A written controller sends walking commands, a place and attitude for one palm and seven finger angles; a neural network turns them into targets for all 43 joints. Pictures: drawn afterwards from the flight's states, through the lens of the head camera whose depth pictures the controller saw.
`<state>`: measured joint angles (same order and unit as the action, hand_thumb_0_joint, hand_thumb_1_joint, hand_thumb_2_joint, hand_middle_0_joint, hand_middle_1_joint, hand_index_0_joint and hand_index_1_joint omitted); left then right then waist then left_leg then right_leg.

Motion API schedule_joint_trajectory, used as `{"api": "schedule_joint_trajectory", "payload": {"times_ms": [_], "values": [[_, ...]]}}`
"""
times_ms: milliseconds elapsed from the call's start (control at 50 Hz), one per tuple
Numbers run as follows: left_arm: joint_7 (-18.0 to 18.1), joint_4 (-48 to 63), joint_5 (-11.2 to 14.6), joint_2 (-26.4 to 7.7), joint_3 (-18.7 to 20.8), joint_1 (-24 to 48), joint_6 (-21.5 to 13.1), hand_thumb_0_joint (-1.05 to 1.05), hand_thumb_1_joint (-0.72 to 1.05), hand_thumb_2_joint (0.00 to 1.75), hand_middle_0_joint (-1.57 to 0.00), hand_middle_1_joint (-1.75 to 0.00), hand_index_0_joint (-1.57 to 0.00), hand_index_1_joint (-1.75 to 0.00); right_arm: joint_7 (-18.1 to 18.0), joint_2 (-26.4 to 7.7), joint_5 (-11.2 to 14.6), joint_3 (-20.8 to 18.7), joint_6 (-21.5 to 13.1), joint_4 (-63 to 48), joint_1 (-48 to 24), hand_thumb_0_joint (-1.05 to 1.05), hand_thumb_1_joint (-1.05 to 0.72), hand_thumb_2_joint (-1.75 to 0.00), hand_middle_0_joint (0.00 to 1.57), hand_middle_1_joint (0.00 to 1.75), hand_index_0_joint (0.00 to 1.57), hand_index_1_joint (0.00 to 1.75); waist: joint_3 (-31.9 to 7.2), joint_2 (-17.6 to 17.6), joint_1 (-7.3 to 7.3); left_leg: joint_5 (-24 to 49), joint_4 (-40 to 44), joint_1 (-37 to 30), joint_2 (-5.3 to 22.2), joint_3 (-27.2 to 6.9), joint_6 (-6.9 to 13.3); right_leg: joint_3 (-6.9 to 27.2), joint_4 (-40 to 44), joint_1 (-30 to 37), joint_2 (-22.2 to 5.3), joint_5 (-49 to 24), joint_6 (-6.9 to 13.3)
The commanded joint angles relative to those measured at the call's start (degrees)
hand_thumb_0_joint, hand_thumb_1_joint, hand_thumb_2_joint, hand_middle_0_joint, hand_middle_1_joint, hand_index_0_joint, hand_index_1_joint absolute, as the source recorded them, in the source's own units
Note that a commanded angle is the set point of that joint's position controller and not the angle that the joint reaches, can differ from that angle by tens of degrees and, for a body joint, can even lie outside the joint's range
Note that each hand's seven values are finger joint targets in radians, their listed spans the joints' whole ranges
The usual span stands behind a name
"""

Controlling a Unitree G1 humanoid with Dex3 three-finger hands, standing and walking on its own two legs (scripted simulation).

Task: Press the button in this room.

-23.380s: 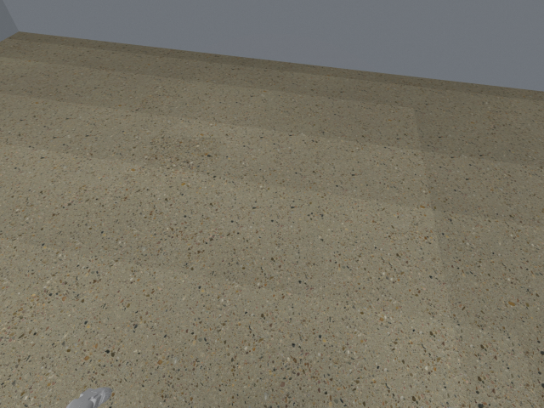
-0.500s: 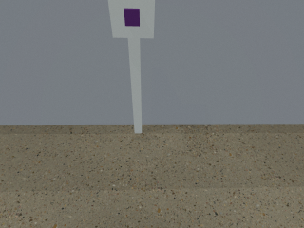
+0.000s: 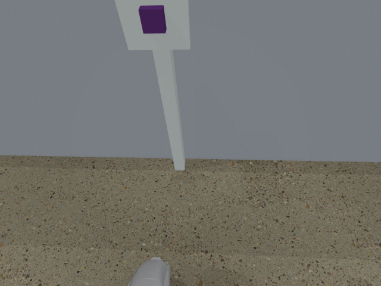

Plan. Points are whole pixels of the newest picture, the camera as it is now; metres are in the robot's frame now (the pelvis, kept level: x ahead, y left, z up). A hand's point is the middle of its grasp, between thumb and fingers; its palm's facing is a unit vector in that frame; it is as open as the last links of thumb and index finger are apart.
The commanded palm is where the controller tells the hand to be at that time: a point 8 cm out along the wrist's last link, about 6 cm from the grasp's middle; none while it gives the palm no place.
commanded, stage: take the last steps up to it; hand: left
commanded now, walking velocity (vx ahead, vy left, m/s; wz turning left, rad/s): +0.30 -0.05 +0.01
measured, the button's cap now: (153, 19) +0.76 +0.18 +0.16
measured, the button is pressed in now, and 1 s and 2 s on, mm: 0 0 0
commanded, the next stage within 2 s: come to a stop and stand still in 0.36 s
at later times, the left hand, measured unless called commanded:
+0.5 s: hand (141, 209) +0.32 +0.18 -0.17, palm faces -0.01 -0.98 -0.22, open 7.3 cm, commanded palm none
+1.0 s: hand (131, 209) +0.33 +0.22 -0.19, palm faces +0.04 -0.96 -0.27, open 7.3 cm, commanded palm none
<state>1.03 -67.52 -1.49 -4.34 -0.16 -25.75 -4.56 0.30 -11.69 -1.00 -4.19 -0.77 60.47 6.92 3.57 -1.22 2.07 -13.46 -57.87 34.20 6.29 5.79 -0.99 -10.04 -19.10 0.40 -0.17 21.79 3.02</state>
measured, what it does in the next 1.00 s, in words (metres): walks ahead: left foot, then right foot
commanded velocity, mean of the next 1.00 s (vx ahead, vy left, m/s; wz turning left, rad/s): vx -0.01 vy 0.00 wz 0.00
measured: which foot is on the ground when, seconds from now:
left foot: up 0.00-0.12, down 0.14-0.58, up 0.60-0.96, down 0.98-1.00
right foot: down 0.00-0.16, up 0.18-0.54, down 0.56-0.98, up 1.00-1.00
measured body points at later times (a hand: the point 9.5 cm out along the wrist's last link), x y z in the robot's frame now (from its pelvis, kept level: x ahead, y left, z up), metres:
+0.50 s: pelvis +0.23 -0.01 +0.00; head +0.27 -0.01 +0.45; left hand +0.32 +0.23 -0.15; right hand +0.22 -0.26 -0.15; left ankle +0.17 +0.09 -0.74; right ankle +0.31 -0.16 -0.71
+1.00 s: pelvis +0.26 +0.01 -0.02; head +0.28 +0.02 +0.43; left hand +0.32 +0.27 -0.17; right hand +0.37 -0.25 -0.15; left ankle +0.26 +0.14 -0.75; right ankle +0.34 -0.16 -0.73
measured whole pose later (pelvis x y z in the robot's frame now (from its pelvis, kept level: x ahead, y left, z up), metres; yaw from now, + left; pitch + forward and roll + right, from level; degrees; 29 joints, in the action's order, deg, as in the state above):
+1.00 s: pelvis +0.26 +0.01 -0.02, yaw +2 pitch +0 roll -1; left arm 2.2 -53.5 -1.6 -12.8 1.9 -10.9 4.0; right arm 0.1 -13.4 -1.1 -3.9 1.4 50.5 9.5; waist 2.9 -0.5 -1.0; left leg -20.0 -38.3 18.9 1.9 -1.4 -1.7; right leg -5.0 -39.2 -26.0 -7.4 16.0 -2.8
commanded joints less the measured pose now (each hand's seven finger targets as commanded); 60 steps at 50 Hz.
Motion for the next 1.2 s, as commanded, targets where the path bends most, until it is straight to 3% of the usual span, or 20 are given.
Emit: {"api": "schedule_joint_trajectory", "payload": {"times_ms": [0,60,100,120,140,160,220,300,480,520,560,600,680,880,900,920,960,1000,1060,1180], "values": [[1.0,-0.4,0.1,-8.6,1.6,-6.9,-0.6,0.0,0.9,0.9,-0.2,-0.3,-0.2,-0.3,1.0,1.8,0.1,1.9,-1.1,-4.5,-5.6,0.0,-0.9,-0.9,0.2,0.3,0.2,0.3,4.8,10.2,0.06,2.5,12.9,1.3,-2.3,4.7,0.4,5.4,4.0,2.1,-11.7,-52.9,3.1],[1.2,-0.8,0.4,-10.0,1.9,-6.4,-0.7,0.0,0.9,0.9,-0.2,-0.3,-0.2,-0.3,0.2,1.0,-0.2,1.9,-2.0,-4.0,-3.7,0.0,-0.9,-0.9,0.2,0.3,0.2,0.3,1.5,9.2,-2.04,2.8,19.5,-10.2,-6.8,7.5,2.6,5.2,-2.8,2.5,-12.2,-67.6,3.3],[1.1,-0.3,0.8,-12.0,2.2,-3.4,-0.9,0.0,0.9,0.9,-0.2,-0.3,-0.2,-0.3,-0.5,-2.5,-0.5,0.7,-2.4,0.0,10.2,0.0,-0.9,-0.9,0.2,0.3,0.2,0.3,-6.7,8.2,-8.7,9.1,26.3,-26.9,-7.2,6.2,4.3,3.5,-18.8,-0.9,-11.6,-66.4,1.3],[0.8,0.6,1.4,-11.3,2.2,-3.8,-1.0,0.0,0.9,0.9,-0.2,-0.3,-0.2,-0.3,-1.0,-6.6,-1.0,-0.3,-2.6,1.7,18.3,0.0,-0.9,-0.9,0.2,0.3,0.2,0.3,-13.3,3.6,-11.54,21.1,25.8,-42.5,0.1,-1.8,7.3,2.1,-31.0,-11.4,-8.8,-50.0,-0.8],[0.4,1.8,2.4,-7.4,1.6,-6.1,-1.1,0.0,0.9,0.9,-0.2,-0.3,-0.2,-0.3,-1.5,-12.1,-1.4,-1.8,-2.8,3.3,24.4,0.0,-0.9,-0.9,0.2,0.3,0.2,0.3,-19.6,-9.4,-11.69,36.8,27.5,-55.8,18.2,-25.5,16.1,2.3,-52.3,-27.9,-0.2,-1.4,-2.6],[0.8,3.4,1.9,-7.6,1.7,-3.7,-0.9,0.0,0.9,0.9,-0.2,-0.3,-0.2,-0.3,-1.5,-12.9,0.3,-1.5,-2.1,3.4,23.0,0.0,-0.9,-0.9,0.2,0.3,0.2,0.3,-18.6,-7.2,-9.8,36.2,33.8,-49.6,23.0,-30.4,19.6,9.2,-62.0,-30.3,-0.3,11.3,-1.0],[0.0,4.2,0.5,-6.4,2.4,2.3,0.6,0.0,0.9,0.9,-0.2,-0.3,-0.2,-0.3,-2.0,-3.8,0.0,0.3,-3.4,0.5,11.5,0.0,-0.9,-0.9,0.2,0.3,0.2,0.3,0.1,0.7,-4.56,25.1,40.4,-28.7,16.7,-17.8,13.9,11.9,-60.3,-34.6,-6.4,0.8,-2.7],[-0.7,5.2,-0.1,-4.0,2.6,0.5,2.9,0.0,0.9,0.9,-0.2,-0.3,-0.2,-0.3,-1.7,-1.7,-0.1,1.0,-4.3,0.5,9.7,0.0,-0.9,-0.9,0.2,0.3,0.2,0.3,-0.1,-3.4,-0.41,24.9,42.6,-19.8,9.8,-5.2,9.9,9.1,-48.2,-28.2,-7.2,-3.6,-4.2],[-1.3,9.4,0.1,-7.5,2.5,11.1,3.0,0.0,0.9,0.9,-0.2,-0.3,-0.2,-0.3,-1.7,-5.7,-0.5,0.0,-2.5,0.6,10.7,0.0,-0.9,-0.9,0.2,0.3,0.2,0.3,-1.3,-7.0,-1.69,33.3,34.4,-25.9,7.4,-1.2,6.5,2.7,-15.4,-18.9,-3.7,-13.4,-4.3],[-0.5,7.6,0.0,-13.2,3.2,4.5,1.8,0.0,0.9,0.9,-0.2,-0.3,-0.2,-0.3,-1.8,-6.9,0.0,0.0,-2.2,0.7,10.6,0.0,-0.9,-0.9,0.2,0.3,0.2,0.3,-6.2,-0.6,2.24,26.9,24.1,-24.5,4.0,-0.1,2.3,5.5,-5.3,-6.4,-6.3,-34.7,-4.3],[0.6,6.6,0.4,-20.0,4.0,1.0,1.6,0.0,0.9,0.9,-0.2,-0.3,-0.2,-0.3,-1.8,-2.6,1.6,0.4,-0.6,0.5,15.5,0.0,-0.9,-0.9,0.2,0.3,0.2,0.3,-15.1,14.5,1.26,-21.8,5.8,-15.6,-4.8,-0.1,-1.2,20.7,-10.4,5.4,-25.9,-82.3,7.1],[1.4,7.5,0.5,-19.3,4.5,4.5,2.7,0.0,0.9,0.9,-0.2,-0.3,-0.2,-0.3,-2.3,-2.6,1.7,0.1,1.6,0.2,12.3,0.0,-0.9,-0.9,0.2,0.3,0.2,0.3,-10.6,15.5,1.5,-25.0,-4.7,-12.9,-4.5,-4.2,-1.1,19.7,-8.1,-0.3,-26.3,-80.5,10.2],[2.2,11.2,0.5,-18.1,4.5,12.1,4.3,0.0,0.9,0.9,-0.2,-0.3,-0.2,-0.3,-1.6,-3.5,0.9,-0.4,3.9,-0.7,9.0,0.0,-0.9,-0.9,0.2,0.3,0.2,0.3,-7.1,8.4,0.0,-17.7,-13.6,-8.2,-5.0,-8.3,-1.8,15.8,-5.8,-7.2,-22.9,-61.4,7.3],[1.5,15.2,-1.0,-18.6,5.5,16.8,5.6,0.0,0.9,0.9,-0.2,-0.3,-0.2,-0.3,-0.3,-3.0,0.8,-0.2,3.5,-4.5,7.1,0.0,-0.9,-0.9,0.2,0.3,0.2,0.3,-7.8,17.8,-1.3,-13.4,6.3,-15.5,-4.8,-4.5,-2.1,13.6,-1.6,-15.0,-18.2,-25.9,5.5],[2.2,19.2,-0.8,-22.2,3.5,20.1,6.2,0.0,0.9,0.9,-0.2,-0.3,-0.2,-0.3,0.1,-8.4,-0.1,-0.7,2.6,-12.6,10.1,0.0,-0.9,-0.9,0.2,0.3,0.2,0.3,-11.6,14.5,-7.06,-13.6,24.7,-16.8,-3.8,-9.1,-0.5,16.9,-8.5,-7.6,-19.2,-29.5,2.7],[2.7,21.2,-0.3,-19.0,4.7,19.2,6.2,0.0,0.9,0.9,-0.2,-0.3,-0.2,-0.3,0.1,-7.2,0.1,-1.2,1.0,-12.1,13.6,0.0,-0.9,-0.9,0.2,0.3,0.2,0.3,-20.8,6.4,-8.08,-5.3,32.9,-25.3,-4.2,-5.4,-1.0,10.6,-15.3,-14.8,-14.5,-8.9,-1.0],[1.6,22.7,0.2,-12.9,3.1,14.3,8.0,0.0,0.9,0.9,-0.2,-0.3,-0.2,-0.3,-1.5,-16.3,-1.3,-2.9,1.2,-15.6,8.0,0.0,-0.9,-0.9,0.2,0.3,0.2,0.3,-12.6,-22.6,-5.06,-6.2,41.5,-22.3,10.8,-28.4,4.5,6.0,-34.1,-33.3,-1.7,10.0,-5.2],[-0.2,22.8,0.0,-13.1,4.0,11.9,8.1,0.0,0.9,0.9,-0.2,-0.3,-0.2,-0.3,-2.5,-15.9,-2.0,-2.3,0.9,-19.4,1.3,0.0,-0.9,-0.9,0.2,0.3,0.2,0.3,-5.7,-9.0,-1.57,-16.6,43.8,-9.2,11.4,-20.8,8.7,8.4,-35.4,-29.6,-4.8,0.7,-3.7],[-1.1,20.2,-0.7,-13.6,4.1,11.0,8.2,0.0,0.9,0.9,-0.2,-0.3,-0.2,-0.3,-2.7,-11.0,-1.7,-0.9,1.3,-17.3,2.6,0.0,-0.9,-0.9,0.2,0.3,0.2,0.3,4.5,-14.8,-2.13,-17.7,43.6,-3.1,6.7,-16.8,7.2,9.4,-34.0,-28.3,-2.8,-2.3,-3.6],[-1.7,18.7,-0.6,-12.2,3.9,5.2,6.5,0.0,0.9,0.9,-0.2,-0.3,-0.2,-0.3,-2.8,-11.2,-1.5,-1.0,1.4,-16.0,8.4,0.0,-0.9,-0.9,0.2,0.3,0.2,0.3,1.0,0.7,-1.87,-13.3,36.2,-9.5,6.9,-16.5,6.8,7.2,-10.8,-17.1,-0.5,-6.6,-2.5]]}}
